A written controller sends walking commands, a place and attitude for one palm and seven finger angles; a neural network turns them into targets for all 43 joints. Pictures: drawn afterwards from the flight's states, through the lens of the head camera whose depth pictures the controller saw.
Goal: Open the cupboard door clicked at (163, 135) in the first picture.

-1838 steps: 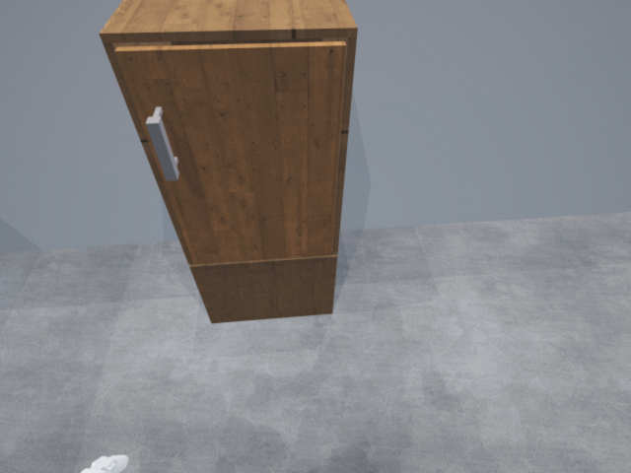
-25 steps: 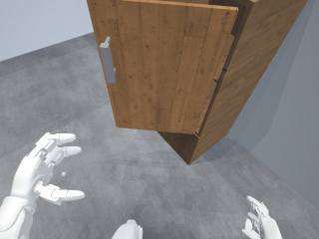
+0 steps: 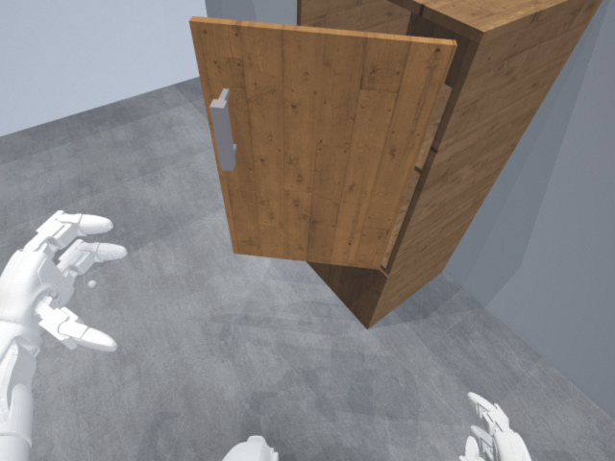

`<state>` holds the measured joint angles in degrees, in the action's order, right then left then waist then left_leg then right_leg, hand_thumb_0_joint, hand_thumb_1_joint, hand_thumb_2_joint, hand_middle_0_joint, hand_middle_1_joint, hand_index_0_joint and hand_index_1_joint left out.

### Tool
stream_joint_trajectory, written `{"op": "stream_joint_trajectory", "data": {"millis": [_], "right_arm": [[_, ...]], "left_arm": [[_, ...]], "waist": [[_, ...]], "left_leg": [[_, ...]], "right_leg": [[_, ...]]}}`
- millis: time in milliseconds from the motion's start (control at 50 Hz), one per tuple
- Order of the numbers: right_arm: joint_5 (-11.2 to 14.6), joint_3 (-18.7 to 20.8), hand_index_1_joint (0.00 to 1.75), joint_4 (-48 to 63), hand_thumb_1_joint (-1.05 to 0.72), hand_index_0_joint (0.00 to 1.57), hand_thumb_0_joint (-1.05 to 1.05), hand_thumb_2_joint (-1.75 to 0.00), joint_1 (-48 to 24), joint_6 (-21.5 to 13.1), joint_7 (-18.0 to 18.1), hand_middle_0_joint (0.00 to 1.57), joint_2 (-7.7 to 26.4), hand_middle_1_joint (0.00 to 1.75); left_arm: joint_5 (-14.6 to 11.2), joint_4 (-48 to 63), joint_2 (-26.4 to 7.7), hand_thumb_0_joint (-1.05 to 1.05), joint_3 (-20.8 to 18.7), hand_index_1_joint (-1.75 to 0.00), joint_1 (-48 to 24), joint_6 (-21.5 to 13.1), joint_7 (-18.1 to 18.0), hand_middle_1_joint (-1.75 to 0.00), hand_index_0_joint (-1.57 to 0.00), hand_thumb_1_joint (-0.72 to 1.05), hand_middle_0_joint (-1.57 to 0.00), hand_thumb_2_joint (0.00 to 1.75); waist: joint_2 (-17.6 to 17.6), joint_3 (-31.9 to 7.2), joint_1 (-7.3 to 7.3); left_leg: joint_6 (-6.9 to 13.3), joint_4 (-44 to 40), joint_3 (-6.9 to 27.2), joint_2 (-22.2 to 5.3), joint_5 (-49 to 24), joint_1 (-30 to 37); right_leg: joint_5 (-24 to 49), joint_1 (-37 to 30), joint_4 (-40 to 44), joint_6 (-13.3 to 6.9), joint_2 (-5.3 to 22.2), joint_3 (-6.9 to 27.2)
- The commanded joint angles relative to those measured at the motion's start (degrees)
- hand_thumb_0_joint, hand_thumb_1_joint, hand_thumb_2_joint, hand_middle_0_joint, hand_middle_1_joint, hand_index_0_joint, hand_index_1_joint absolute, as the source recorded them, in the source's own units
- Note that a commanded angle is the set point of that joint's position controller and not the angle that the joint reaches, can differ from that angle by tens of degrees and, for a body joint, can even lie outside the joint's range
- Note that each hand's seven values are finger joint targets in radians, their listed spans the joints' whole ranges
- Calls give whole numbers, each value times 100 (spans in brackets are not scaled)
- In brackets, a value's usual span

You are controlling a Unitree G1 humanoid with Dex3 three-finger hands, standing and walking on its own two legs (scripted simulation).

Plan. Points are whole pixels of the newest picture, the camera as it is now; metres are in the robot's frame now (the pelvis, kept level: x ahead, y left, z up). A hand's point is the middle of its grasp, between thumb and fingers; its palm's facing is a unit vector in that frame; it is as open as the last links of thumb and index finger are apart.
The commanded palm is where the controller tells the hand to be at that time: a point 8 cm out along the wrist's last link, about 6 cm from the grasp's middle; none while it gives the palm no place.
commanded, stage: raise the hand with hooked fingers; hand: left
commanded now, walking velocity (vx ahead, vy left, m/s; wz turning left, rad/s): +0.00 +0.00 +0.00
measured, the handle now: (226, 130) +0.63 +0.19 +0.07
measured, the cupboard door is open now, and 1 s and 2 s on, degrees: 47 47 47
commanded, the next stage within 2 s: move the hooked fingers beside the handle in 0.48 s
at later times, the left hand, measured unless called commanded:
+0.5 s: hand (116, 281) +0.30 +0.25 +0.08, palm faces -0.02 -1.00 -0.02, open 14.0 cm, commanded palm +0.27 +0.30 +0.09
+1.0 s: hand (140, 230) +0.38 +0.26 +0.08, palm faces -0.05 -1.00 +0.02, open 14.0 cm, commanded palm +0.36 +0.31 +0.08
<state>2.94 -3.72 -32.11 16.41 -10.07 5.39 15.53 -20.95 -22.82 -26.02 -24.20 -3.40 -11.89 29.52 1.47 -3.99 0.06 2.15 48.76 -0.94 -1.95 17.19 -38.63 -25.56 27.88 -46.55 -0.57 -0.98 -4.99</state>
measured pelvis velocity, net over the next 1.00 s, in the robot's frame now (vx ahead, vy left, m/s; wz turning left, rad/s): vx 0.01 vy -0.01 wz -0.02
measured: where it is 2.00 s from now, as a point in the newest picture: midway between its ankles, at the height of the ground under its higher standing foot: outside the picture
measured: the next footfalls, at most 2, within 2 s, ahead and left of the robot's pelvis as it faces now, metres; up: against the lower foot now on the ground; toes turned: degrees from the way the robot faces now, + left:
none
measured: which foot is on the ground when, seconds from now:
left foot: down 0.00-1.00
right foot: down 0.00-1.00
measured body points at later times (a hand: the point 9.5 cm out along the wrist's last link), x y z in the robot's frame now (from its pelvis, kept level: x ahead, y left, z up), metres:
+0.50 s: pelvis +0.01 -0.01 +0.00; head +0.04 -0.01 +0.45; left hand +0.29 +0.31 +0.09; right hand +0.16 -0.26 -0.08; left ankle +0.08 +0.09 -0.70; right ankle -0.02 -0.12 -0.70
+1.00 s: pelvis +0.01 -0.01 -0.01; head +0.07 +0.00 +0.44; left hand +0.38 +0.31 +0.08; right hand +0.13 -0.28 -0.10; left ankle +0.08 +0.09 -0.70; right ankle -0.02 -0.12 -0.70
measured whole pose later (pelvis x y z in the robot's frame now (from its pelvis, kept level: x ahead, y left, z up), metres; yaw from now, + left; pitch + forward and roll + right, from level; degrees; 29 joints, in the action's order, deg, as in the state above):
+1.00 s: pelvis +0.01 -0.01 -0.01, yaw -1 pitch +11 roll -3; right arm 2.7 -2.7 -33.9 17.2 -6.8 5.0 16.5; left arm -17.6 -43.7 -29.3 -25.0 -23.2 -13.9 31.6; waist 1.0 -4.7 2.2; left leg 1.3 51.9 -1.1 -3.1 19.0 -44.3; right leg -27.3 34.0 -50.1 -1.4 -2.0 -4.5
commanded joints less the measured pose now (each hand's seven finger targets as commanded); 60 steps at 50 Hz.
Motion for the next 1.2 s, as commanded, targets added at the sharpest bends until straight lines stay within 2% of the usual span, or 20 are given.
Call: {"op": "stream_joint_trajectory", "data": {"millis": [0, 60, 140, 200, 220, 240, 300, 320, 460, 560, 640, 660, 720, 900, 1020, 1040, 1080, 1100, 1120, 1180], "right_arm": [[61, 456, 30, 863, -90, 20, 0, -90, -254, -360, 97, 20, 939, 30], [37, 477, 30, 854, -90, 20, 0, -90, -222, -386, 50, 20, 944, 30], [4, 493, 30, 843, -90, 20, 0, -90, -201, -379, 2, 20, 941, 30], [7, 491, 30, 834, -90, 20, 0, -90, -205, -360, -13, 20, 925, 30], [0, 500, 30, 843, -90, 20, 0, -90, -191, -361, -5, 20, 924, 30], [12, 491, 30, 847, -90, 20, 0, -90, -227, -368, -4, 20, 909, 30], [32, 495, 30, 837, -90, 20, 0, -90, -220, -354, 5, 20, 905, 30], [16, 495, 30, 833, -90, 20, 0, -90, -194, -356, 19, 20, 906, 30], [26, 490, 30, 795, -90, 20, 0, -90, -186, -309, 27, 20, 912, 30], [35, 478, 30, 818, -90, 20, 0, -90, -228, -267, 10, 20, 897, 30], [20, 458, 30, 684, -90, 20, 0, -90, -187, -215, 68, 20, 935, 30], [20, 456, 30, 669, -90, 20, 0, -90, -166, -211, 71, 20, 923, 30], [13, 451, 30, 564, -90, 20, 0, -90, -107, -182, 119, 20, 948, 30], [15, 489, 30, 483, -90, 20, 0, -90, 108, 35, 61, 20, 1019, 30], [-21, 541, 30, 462, -90, 20, 0, -90, 365, 202, -7, 20, 1072, 30], [-19, 549, 30, 469, -90, 20, 0, -90, 378, 232, -31, 20, 1076, 30], [-6, 558, 30, 465, -90, 20, 0, -90, 412, 302, -57, 20, 1062, 30], [-11, 575, 30, 425, -90, 20, 0, -90, 449, 327, -65, 20, 1070, 30], [-21, 572, 30, 427, -90, 20, 0, -90, 496, 347, -59, 20, 1072, 30], [-23, 585, 30, 347, -90, 20, 0, -90, 586, 444, -66, 20, 1116, 30]], "left_arm": [[-185, 1026, -1289, 0, -241, -120, -1185, -168, 266, -120, -30, -50, -30, 30], [-254, 1062, -1343, 0, -367, -120, -1098, -285, 251, -120, -30, -50, -30, 30], [-245, 1083, -1570, 0, -652, -120, -1095, -477, 84, -120, -30, -50, -30, 30], [-205, 1150, -1532, 0, -628, -120, -1148, -571, 22, -120, -30, -50, -30, 30], [-210, 1245, -1569, 0, -641, -120, -1217, -594, 7, -120, -30, -50, -30, 30], [-186, 1252, -1493, 0, -567, -120, -1179, -586, 17, -120, -30, -50, -30, 30], [-192, 1213, -1384, 0, -453, -120, -1108, -537, 69, -120, -30, -50, -30, 30], [-232, 1218, -1403, 0, -479, -120, -1135, -534, 84, -120, -30, -50, -30, 30], [-284, 905, -1395, 0, -536, -120, -1163, -444, 173, -120, -30, -50, -30, 30], [-277, 869, -1347, 0, -474, -120, -1217, -459, 193, -120, -30, -50, -30, 30], [-168, 629, -1655, 0, -562, -120, -2229, -551, 131, -120, -30, -50, -30, 30], [-164, 512, -1514, 0, -441, -120, -2295, -573, 153, -120, -30, -50, -30, 30], [-97, 281, -1581, 0, -333, -120, -2913, -638, 172, -120, -30, -50, -30, 30], [137, -888, -1922, 0, -406, -120, -3593, -539, 242, -120, -30, -50, -30, 30], [219, -1254, -2241, 0, -671, -120, -3910, -718, 125, -120, -30, -50, -30, 30], [247, -1260, -2301, 0, -720, -120, -3906, -749, 119, -120, -30, -50, -30, 30], [303, -1277, -2067, 0, -471, -120, -4096, -778, 118, -120, -30, -50, -30, 30], [320, -1296, -2080, 0, -458, -120, -4319, -802, 106, -120, -30, -50, -30, 30], [320, -1376, -2075, 0, -453, -120, -4360, -820, 97, -120, -30, -50, -30, 30], [425, -1635, -2086, 0, -365, -120, -4713, -826, 44, -120, -30, -50, -30, 30]], "waist": [[463, -1189, 8], [279, -1169, -23], [321, -1170, -57], [585, -1203, -66], [487, -1272, -60], [725, -1298, -69], [599, -1266, -15], [374, -1252, -11], [154, -1272, -3], [211, -1279, -6], [321, -1231, 127], [292, -1262, 144], [353, -1356, 214], [476, -1765, 177], [284, -2060, 142], [450, -2144, 119], [598, -2095, 216], [647, -2066, 267], [470, -1990, 282], [584, -1957, 372]], "left_leg": [[-27, -851, 441, 112, -118, 1816], [-18, -785, 417, 120, -289, 1730], [-14, -726, 355, 131, -367, 1665], [-28, -743, 345, 129, -342, 1726], [-8, -693, 321, 144, -384, 1690], [-18, -707, 324, 133, -417, 1780], [-5, -670, 304, 135, -449, 1769], [17, -631, 299, 143, -505, 1679], [16, -533, 261, 152, -684, 1615], [12, -476, 236, 159, -683, 1561], [2, -417, 279, 142, -527, 1463], [8, -404, 282, 148, -507, 1488], [21, -325, 290, 146, -480, 1474], [6, -226, 297, 114, -726, 1441], [23, -127, 310, 92, -1001, 1399], [7, -127, 292, 87, -1090, 1454], [-3, -147, 326, 64, -1085, 1626], [-11, -141, 353, 45, -1055, 1696], [13, -132, 378, 49, -1026, 1599], [-10, -179, 450, 11, -894, 1687]], "right_leg": [[628, 632, 903, -95, -200, 226], [724, 576, 906, -94, -215, 262], [762, 557, 866, -86, -214, 317], [762, 578, 826, -86, -199, 305], [788, 487, 826, -79, -203, 351], [833, 539, 808, -87, -199, 338], [936, 562, 842, -49, -192, 360], [996, 466, 847, -39, -198, 397], [1320, 465, 809, 12, -173, 450], [1359, 476, 787, 32, -148, 510], [1120, 657, 748, 1, -162, 529], [1106, 678, 743, 3, -156, 542], [1035, 752, 708, -20, -147, 567], [1295, 861, 496, -60, -170, 448], [1556, 796, 325, -82, -231, 403], [1652, 798, 304, -79, -221, 399], [1548, 1062, 293, -88, -247, 343], [1467, 1189, 295, -87, -256, 317], [1421, 1182, 298, -104, -283, 311], [1207, 1438, 305, -104, -272, 272]]}}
